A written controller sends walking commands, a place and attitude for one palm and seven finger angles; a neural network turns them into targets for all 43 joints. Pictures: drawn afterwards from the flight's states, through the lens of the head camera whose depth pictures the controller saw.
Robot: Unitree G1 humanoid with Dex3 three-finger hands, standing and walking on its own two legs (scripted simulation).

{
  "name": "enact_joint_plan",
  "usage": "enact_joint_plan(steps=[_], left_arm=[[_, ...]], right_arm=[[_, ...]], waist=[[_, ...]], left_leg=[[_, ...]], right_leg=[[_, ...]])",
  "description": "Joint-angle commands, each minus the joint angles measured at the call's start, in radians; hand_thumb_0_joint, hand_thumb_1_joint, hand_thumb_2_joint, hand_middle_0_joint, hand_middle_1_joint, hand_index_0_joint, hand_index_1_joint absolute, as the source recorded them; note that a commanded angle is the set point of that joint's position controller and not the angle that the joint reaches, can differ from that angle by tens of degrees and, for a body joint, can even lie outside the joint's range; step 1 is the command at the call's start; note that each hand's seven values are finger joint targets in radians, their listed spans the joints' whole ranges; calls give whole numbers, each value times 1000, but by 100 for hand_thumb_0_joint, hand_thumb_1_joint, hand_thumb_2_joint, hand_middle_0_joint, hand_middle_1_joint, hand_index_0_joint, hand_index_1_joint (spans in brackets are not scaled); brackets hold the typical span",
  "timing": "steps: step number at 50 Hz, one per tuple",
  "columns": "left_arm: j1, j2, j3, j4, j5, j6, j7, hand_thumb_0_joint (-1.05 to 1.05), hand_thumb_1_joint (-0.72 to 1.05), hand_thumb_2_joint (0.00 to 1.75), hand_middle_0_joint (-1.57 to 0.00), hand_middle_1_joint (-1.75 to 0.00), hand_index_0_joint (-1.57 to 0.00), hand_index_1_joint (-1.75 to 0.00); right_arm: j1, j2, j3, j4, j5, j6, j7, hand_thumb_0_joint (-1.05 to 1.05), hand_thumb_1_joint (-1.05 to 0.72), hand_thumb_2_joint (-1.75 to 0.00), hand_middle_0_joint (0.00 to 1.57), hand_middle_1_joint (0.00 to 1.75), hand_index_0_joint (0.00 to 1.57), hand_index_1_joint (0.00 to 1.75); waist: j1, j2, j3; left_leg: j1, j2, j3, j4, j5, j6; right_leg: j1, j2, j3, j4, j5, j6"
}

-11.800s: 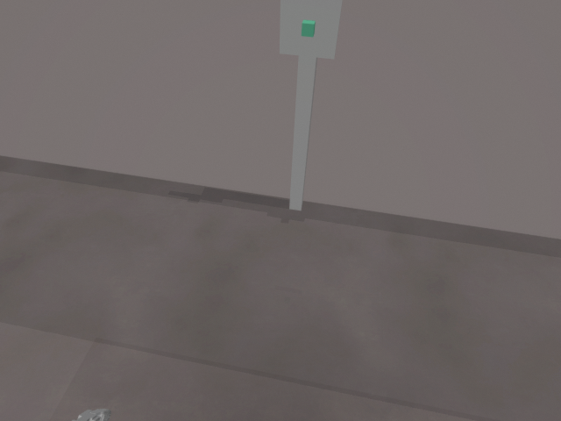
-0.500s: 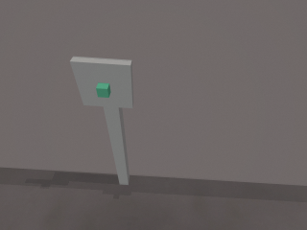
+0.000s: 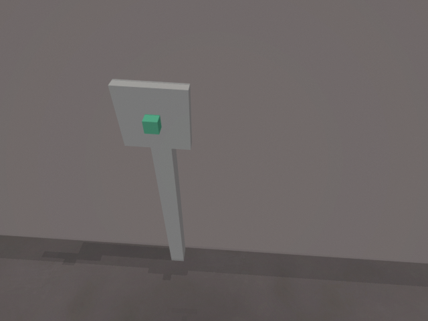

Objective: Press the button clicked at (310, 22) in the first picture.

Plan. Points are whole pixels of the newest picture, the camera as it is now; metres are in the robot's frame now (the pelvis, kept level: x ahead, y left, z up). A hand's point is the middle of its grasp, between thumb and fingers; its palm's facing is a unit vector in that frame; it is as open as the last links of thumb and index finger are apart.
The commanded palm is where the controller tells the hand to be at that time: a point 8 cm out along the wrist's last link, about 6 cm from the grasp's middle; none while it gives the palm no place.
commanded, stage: come to a stop and stand still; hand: left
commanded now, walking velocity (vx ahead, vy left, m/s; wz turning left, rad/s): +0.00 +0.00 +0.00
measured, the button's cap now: (152, 123) +0.53 +0.19 +0.09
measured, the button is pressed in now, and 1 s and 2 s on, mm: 0 0 0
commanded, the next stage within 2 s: look again from close up in 0.32 s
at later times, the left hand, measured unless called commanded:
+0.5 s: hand out of the picture +0.05 +0.22 -0.15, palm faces -0.01 -0.95 -0.30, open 7.4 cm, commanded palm none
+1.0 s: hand out of the picture +0.04 +0.20 -0.16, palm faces -0.01 -0.97 -0.26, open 7.4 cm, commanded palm none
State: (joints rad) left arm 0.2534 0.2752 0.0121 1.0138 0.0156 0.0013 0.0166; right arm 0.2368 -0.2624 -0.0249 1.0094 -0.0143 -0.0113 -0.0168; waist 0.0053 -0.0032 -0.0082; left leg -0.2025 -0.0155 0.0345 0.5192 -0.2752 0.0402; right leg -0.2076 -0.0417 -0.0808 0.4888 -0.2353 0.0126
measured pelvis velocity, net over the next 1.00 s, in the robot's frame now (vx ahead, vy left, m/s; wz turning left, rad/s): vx -0.01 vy -0.02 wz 0.00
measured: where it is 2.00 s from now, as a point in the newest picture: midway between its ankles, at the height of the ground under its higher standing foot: outside the picture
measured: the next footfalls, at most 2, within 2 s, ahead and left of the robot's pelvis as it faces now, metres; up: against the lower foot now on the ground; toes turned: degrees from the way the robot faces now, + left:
none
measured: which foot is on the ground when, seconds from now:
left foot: down 0.00-1.00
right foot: down 0.00-1.00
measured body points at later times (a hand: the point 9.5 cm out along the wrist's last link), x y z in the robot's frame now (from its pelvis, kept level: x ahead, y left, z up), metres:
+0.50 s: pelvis -0.01 -0.02 +0.01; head -0.02 -0.01 +0.46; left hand +0.05 +0.27 -0.13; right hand +0.05 -0.30 -0.13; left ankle +0.01 +0.09 -0.74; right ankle +0.02 -0.13 -0.74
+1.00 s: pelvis -0.01 -0.02 +0.01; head -0.01 -0.01 +0.46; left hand +0.04 +0.25 -0.14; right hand +0.05 -0.29 -0.13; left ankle +0.01 +0.09 -0.74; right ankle +0.02 -0.13 -0.74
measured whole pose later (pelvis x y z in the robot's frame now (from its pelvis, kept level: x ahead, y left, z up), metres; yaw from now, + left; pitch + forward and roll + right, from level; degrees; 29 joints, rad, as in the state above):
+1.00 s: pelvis -0.01 -0.02 +0.01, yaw +0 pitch -3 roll +0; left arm 0.20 0.27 -0.01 1.10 0.01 -0.01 0.01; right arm 0.17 -0.27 0.00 1.13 -0.01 -0.01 0.00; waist 0.01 -0.01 0.03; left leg -0.14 0.00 0.03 0.38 -0.19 0.01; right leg -0.15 -0.02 -0.09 0.36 -0.16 -0.01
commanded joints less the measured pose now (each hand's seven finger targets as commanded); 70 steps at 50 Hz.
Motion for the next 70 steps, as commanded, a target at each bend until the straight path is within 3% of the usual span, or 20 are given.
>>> enact_joint_plan(steps=[1, 9, 19, 43, 51, 52, 53, 54, 55, 56, 57, 59, 60, 61, 63, 64, 65, 67, 69, 70], left_arm=[[-45, 177, 32, -59, 0, -31, 6, 0, 90, 90, -20, -30, -20, -30], [-102, 223, 24, -43, 0, -32, -3, 0, 90, 90, -20, -30, -20, -30], [-112, 231, 17, -11, -1, -34, -5, 0, 90, 90, -20, -30, -20, -30], [-52, 169, 7, 38, -2, -36, 8, 0, 90, 90, -20, -30, -20, -30], [-49, 161, 7, 38, 0, -31, 7, 0, 90, 90, -20, -30, -20, -30], [64, 66, -8, 61, 2, -44, 48, 0, 90, 90, -20, -30, -20, -30], [-679, 387, 315, -1346, -189, -274, 33, 0, 90, 90, -23, -33, -23, -33], [-139, 305, 267, -1090, -129, -244, 54, 0, 90, 90, -25, -36, -25, -36], [79, 33, 140, -964, -206, -159, 60, 0, 90, 90, -28, -39, -28, -39], [25, 8, 155, -926, -210, -176, 42, 0, 90, 90, -31, -42, -31, -42], [-31, 32, 184, -951, -233, -245, 18, 0, 90, 90, -34, -45, -34, -45], [214, -52, 190, -782, -258, -379, -70, 0, 90, 90, -39, -51, -39, -51], [290, -61, 202, -729, -268, -454, -129, 0, 90, 90, -42, -54, -42, -54], [320, -58, 215, -739, -288, -538, -192, 0, 90, 90, -45, -57, -45, -57], [331, -28, 227, -761, -314, -685, -325, 0, 90, 90, -50, -63, -50, -63], [319, 11, 244, -793, -319, -731, -392, 0, 90, 90, -53, -66, -53, -66], [343, 57, 287, -793, -330, -732, -438, 0, 90, 90, -56, -69, -56, -69], [301, 81, 319, -963, -382, -669, -473, 0, 90, 90, -61, -75, -61, -75], [263, 84, 333, -1129, -411, -593, -447, 0, 90, 90, -67, -81, -67, -81], [239, 99, 345, -1203, -416, -569, -421, 0, 90, 90, -69, -84, -69, -84]], right_arm=[[-64, -199, -30, -71, -2, -29, -1, 0, -90, -90, 20, 30, 20, 30], [-112, -238, -21, -49, -3, -20, 11, 0, -90, -90, 20, 30, 20, 30], [-120, -242, -10, -3, -1, -18, 16, 0, -90, -90, 20, 30, 20, 30], [-86, -185, -2, 72, 5, -15, 8, 0, -90, -90, 20, 30, 20, 30], [-88, -180, -2, 71, 4, -12, 8, 0, -90, -90, 20, 30, 20, 30], [-77, -83, 12, 17, 12, -24, 12, 0, -90, -90, 20, 30, 20, 30], [-51, -178, -16, -325, 56, -147, -41, 0, -90, -90, 20, 30, 20, 30], [-141, -133, -2, -325, 56, -226, -78, 0, -90, -90, 20, 30, 20, 30], [-153, -103, -8, -319, 64, -249, -77, 0, -90, -90, 20, 30, 20, 30], [-83, -109, -11, -314, 73, -262, -67, 0, -90, -90, 20, 30, 20, 30], [-113, -127, -30, -369, 59, -282, -64, 0, -90, -90, 20, 30, 20, 30], [-116, -122, -48, -411, 36, -303, -45, 0, -90, -90, 20, 30, 20, 30], [-122, -115, -56, -436, 38, -314, -28, 0, -90, -90, 20, 30, 20, 30], [-119, -109, -59, -457, 32, -323, -14, 0, -90, -90, 20, 30, 20, 30], [-133, -113, -71, -509, 32, -344, 11, 0, -90, -90, 20, 30, 20, 30], [-138, -118, -74, -538, 37, -356, 21, 0, -90, -90, 20, 30, 20, 30], [-126, -123, -77, -557, 43, -357, 29, 0, -90, -90, 20, 30, 20, 30], [-150, -123, -75, -635, 56, -350, 17, 0, -90, -90, 20, 30, 20, 30], [-134, -106, -65, -661, 60, -336, -1, 0, -90, -90, 20, 30, 20, 30], [-121, -100, -63, -658, 56, -327, -11, 0, -90, -90, 20, 30, 20, 30]], waist=[[3, 27, 34], [-2, 4, 40], [-2, -10, 15], [-2, -3, 18], [-1, 4, 45], [14, 26, 61], [-78, 192, -364], [45, 279, -260], [-4, 200, -115], [-49, 66, 11], [-54, 26, 115], [-4, -147, 95], [21, -117, 66], [36, -160, -10], [42, -157, -82], [38, -108, -132], [51, -63, -165], [61, -11, -279], [55, 33, -322], [44, 25, -312]], left_leg=[[-80, 128, -151, -176, 101, 14], [-56, 119, -138, -208, 35, 0], [-31, 119, -126, -214, 60, -10], [12, 130, -107, -215, 143, -20], [-4, 128, -112, -233, 89, -20], [-37, 127, -34, -53, 91, -47], [208, -12, -50, -167, 181, -31], [162, 12, -3, -169, 178, -24], [21, 22, -35, -176, 59, -54], [-46, 13, -59, -148, -30, -44], [-137, 7, -80, -95, -106, -42], [-295, -3, -74, 28, -165, -48], [-351, -17, -50, 101, -158, -53], [-410, -18, -43, 178, -163, -55], [-526, -17, -34, 315, -163, -53], [-560, -17, -32, 367, -150, -50], [-581, -14, -31, 396, -143, -46], [-583, -14, -22, 421, -141, -31], [-560, -4, -39, 422, -116, -23], [-568, 0, -47, 436, -93, -22]], right_leg=[[45, -77, 102, -98, 65, -50], [25, -93, 130, -164, -21, -45], [45, -103, 138, -195, -23, -44], [80, -102, 128, -206, 86, -42], [61, -97, 129, -216, 27, -37], [33, -146, 152, -160, 260, -15], [153, -17, 71, -89, 215, -39], [90, 18, 25, -33, 72, -71], [1, 24, -31, -38, -7, -53], [-98, 35, -32, -39, -43, -37], [-187, 34, -35, -20, -122, -29], [-320, 43, -46, 81, -259, -28], [-361, 38, -29, 136, -278, -34], [-402, 37, -16, 202, -310, -33], [-463, 29, 37, 303, -327, -38], [-475, 24, 64, 344, -313, -43], [-476, 23, 92, 370, -316, -48], [-453, 19, 115, 387, -326, -40], [-438, 27, 112, 388, -297, -34], [-428, 35, 122, 390, -274, -34]])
